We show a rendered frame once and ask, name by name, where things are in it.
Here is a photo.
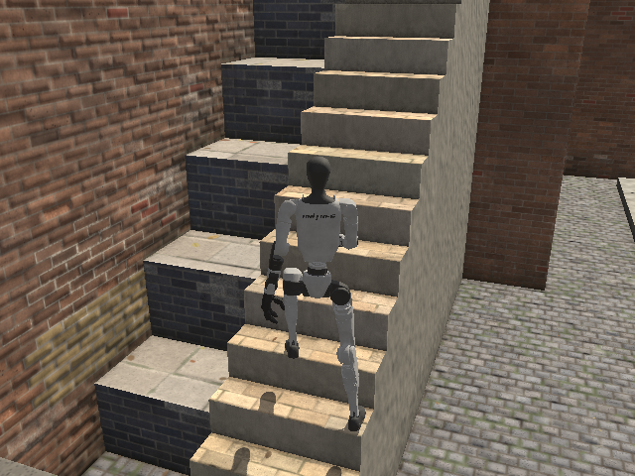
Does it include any robot left hand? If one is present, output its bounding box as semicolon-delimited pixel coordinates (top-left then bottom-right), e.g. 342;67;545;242
261;293;285;324

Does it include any right robot forearm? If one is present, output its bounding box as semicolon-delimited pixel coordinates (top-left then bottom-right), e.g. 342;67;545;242
339;234;358;250

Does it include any robot left upper arm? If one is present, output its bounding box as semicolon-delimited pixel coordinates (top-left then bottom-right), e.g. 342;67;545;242
274;199;298;256

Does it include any robot right upper arm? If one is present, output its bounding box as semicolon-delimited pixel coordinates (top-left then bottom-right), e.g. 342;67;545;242
339;198;358;249

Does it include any left robot forearm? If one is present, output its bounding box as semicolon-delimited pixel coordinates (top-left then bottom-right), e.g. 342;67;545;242
264;241;284;295

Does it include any right robot thigh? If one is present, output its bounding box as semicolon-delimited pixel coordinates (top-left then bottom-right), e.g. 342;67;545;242
330;280;355;365

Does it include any left robot shin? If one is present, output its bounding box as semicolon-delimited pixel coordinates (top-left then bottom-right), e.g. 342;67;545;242
283;289;298;346

